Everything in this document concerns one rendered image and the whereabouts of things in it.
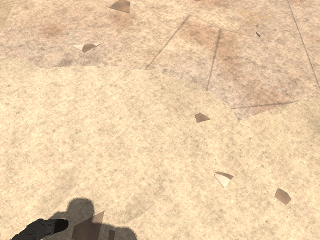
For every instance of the robot left hand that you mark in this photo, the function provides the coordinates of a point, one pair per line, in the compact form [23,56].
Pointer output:
[40,228]

